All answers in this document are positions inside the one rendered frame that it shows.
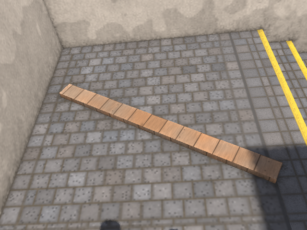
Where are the stairs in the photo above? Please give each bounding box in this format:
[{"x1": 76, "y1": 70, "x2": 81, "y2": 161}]
[{"x1": 269, "y1": 40, "x2": 307, "y2": 126}]

